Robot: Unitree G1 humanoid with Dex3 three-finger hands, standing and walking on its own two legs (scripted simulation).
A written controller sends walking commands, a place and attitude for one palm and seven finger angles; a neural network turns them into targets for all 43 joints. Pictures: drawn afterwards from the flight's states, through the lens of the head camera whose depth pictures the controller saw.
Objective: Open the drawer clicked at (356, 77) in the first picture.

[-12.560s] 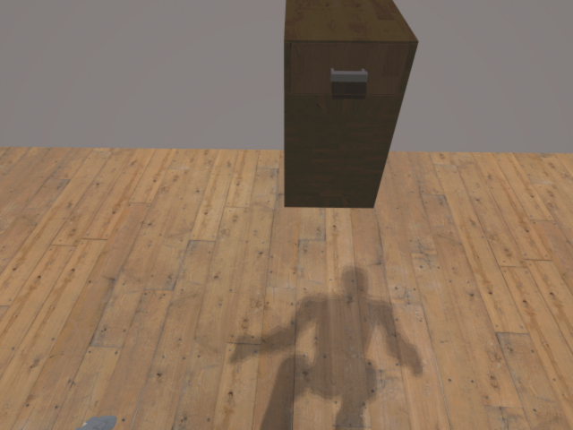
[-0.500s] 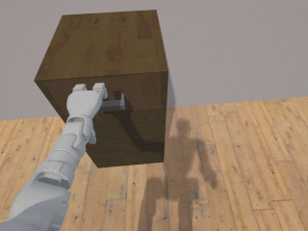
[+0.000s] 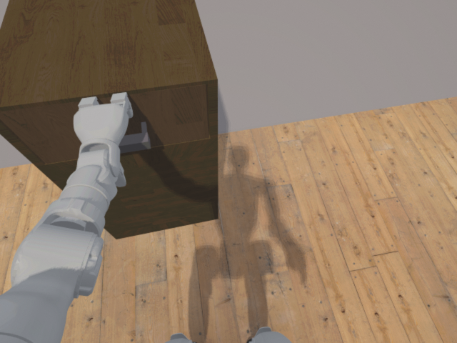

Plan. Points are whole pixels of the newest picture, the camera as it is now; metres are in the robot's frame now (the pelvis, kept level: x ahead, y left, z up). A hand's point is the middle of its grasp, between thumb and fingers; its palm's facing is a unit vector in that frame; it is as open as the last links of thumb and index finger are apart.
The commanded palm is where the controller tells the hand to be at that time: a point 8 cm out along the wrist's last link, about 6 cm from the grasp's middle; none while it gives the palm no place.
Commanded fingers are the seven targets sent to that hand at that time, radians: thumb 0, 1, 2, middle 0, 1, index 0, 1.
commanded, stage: move the hooked fingers above the handle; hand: left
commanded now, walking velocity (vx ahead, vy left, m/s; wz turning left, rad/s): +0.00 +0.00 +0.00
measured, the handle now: (119, 137) +0.54 +0.19 -0.03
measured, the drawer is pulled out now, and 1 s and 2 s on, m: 0.00 0.00 0.00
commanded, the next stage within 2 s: lower the fingers behind the handle in 0.58 s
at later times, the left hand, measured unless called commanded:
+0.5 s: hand (111, 142) +0.50 +0.19 +0.01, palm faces -0.06 -0.03 -1.00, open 13.9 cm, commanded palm +0.48 +0.19 +0.08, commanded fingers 0.00 -0.50 0.30 -0.30 -1.20 -0.30 -1.20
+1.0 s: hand (116, 152) +0.48 +0.18 +0.00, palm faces -0.05 -0.04 -1.00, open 13.9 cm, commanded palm +0.47 +0.18 +0.05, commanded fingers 0.00 -0.50 0.30 -0.30 -1.20 -0.30 -1.20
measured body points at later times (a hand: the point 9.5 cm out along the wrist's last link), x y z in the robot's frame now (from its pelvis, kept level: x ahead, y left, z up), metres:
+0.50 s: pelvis +0.01 +0.00 +0.00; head +0.11 +0.00 +0.44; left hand +0.49 +0.19 +0.07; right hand +0.02 -0.27 -0.13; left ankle -0.01 +0.10 -0.70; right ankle -0.02 -0.12 -0.70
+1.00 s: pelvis +0.01 -0.01 +0.00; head +0.11 -0.01 +0.44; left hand +0.48 +0.18 +0.05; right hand +0.03 -0.27 -0.13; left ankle -0.01 +0.10 -0.70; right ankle -0.02 -0.12 -0.70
